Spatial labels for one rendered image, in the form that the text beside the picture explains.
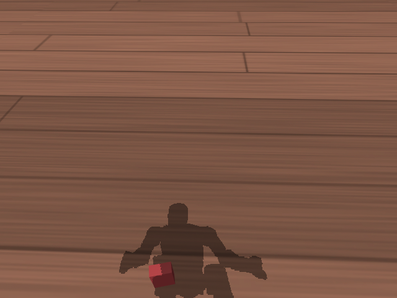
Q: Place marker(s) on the carton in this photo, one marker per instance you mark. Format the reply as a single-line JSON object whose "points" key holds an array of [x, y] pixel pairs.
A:
{"points": [[161, 274]]}

